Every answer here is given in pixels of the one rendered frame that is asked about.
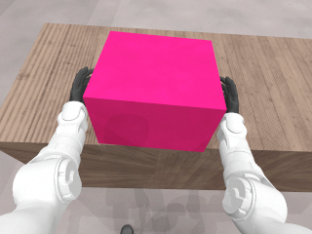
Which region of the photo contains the left robot forearm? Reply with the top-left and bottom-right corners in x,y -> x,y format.
13,100 -> 89,203

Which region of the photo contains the carton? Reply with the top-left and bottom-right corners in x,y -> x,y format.
83,30 -> 227,152

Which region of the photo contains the robot right upper arm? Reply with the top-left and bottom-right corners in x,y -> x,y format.
222,177 -> 312,234

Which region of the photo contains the robot left hand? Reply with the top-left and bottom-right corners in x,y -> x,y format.
69,66 -> 94,107

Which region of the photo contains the robot left upper arm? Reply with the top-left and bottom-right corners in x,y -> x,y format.
0,157 -> 82,234

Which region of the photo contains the right robot forearm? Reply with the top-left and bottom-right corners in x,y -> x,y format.
216,112 -> 276,189

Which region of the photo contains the pedestal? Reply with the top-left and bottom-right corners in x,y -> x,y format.
0,22 -> 312,193

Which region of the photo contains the robot right hand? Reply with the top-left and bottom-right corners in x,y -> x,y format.
219,76 -> 239,114

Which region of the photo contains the robot left foot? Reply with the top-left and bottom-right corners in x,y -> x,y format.
120,224 -> 134,234

